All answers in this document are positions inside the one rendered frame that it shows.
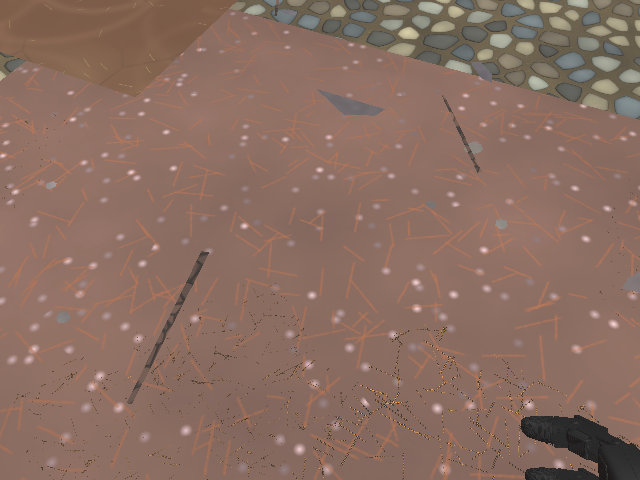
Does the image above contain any right robot hand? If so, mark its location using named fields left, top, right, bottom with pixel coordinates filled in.
left=521, top=415, right=640, bottom=480

